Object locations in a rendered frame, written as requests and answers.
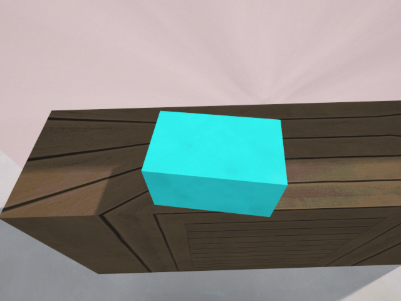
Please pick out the pedestal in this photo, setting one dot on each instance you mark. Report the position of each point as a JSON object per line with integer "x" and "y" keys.
{"x": 82, "y": 193}

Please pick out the carton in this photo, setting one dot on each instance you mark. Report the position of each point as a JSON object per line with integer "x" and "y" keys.
{"x": 216, "y": 163}

